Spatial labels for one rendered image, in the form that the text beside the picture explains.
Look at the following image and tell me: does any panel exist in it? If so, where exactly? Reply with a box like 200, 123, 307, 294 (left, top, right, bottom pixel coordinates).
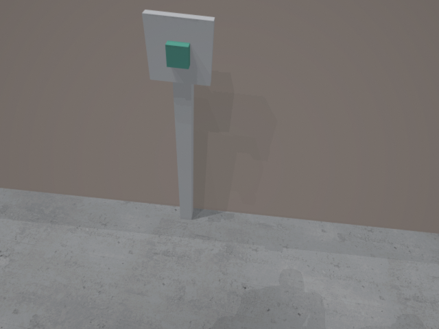
142, 10, 215, 220

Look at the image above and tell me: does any button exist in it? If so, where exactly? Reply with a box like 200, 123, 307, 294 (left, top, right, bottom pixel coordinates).
165, 40, 190, 69

